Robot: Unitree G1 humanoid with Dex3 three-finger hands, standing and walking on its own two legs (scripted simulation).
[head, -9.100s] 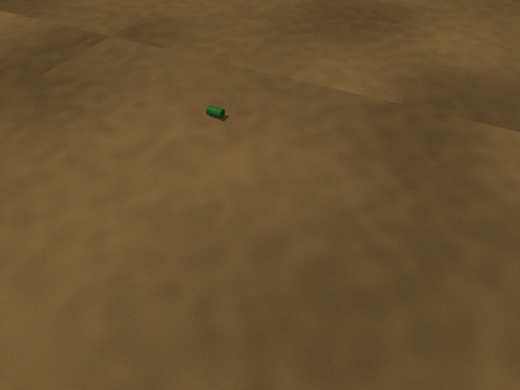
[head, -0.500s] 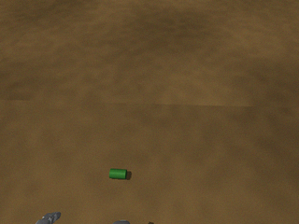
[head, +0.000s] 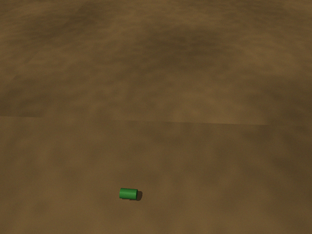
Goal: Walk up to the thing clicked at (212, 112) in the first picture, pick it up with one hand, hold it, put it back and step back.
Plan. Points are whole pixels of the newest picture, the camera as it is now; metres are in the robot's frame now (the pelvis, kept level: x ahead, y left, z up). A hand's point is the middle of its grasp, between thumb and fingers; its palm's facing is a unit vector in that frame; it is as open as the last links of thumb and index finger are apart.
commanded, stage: stand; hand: left
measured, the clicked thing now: (128, 193) +0.50 +0.23 -0.75
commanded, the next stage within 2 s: none
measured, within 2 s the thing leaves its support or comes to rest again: neither
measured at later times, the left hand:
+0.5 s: hand out of the picture +0.07 +0.25 -0.15, palm faces -0.02 -0.95 -0.33, open 7.4 cm
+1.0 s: hand out of the picture +0.09 +0.25 -0.15, palm faces -0.02 -0.94 -0.33, open 7.4 cm
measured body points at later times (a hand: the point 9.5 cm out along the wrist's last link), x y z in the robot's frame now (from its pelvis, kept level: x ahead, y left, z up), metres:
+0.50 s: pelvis +0.00 +0.00 +0.01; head +0.01 +0.00 +0.46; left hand +0.07 +0.30 -0.13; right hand +0.07 -0.30 -0.13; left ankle +0.01 +0.11 -0.74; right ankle +0.00 -0.09 -0.74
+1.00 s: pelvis +0.01 +0.00 +0.01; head +0.02 +0.00 +0.46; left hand +0.09 +0.30 -0.13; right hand +0.09 -0.30 -0.13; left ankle +0.01 +0.11 -0.74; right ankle +0.00 -0.09 -0.74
